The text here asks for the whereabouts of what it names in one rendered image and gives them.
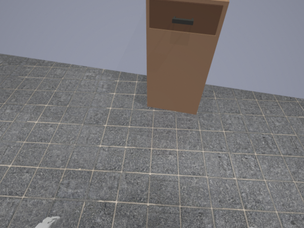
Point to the drawer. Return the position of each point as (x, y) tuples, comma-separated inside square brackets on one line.
[(206, 16)]

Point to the handle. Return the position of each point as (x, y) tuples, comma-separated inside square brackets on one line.
[(182, 21)]

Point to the left robot hand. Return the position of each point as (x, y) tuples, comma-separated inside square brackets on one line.
[(49, 222)]

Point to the cabinet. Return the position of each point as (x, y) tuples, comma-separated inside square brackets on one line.
[(178, 63)]

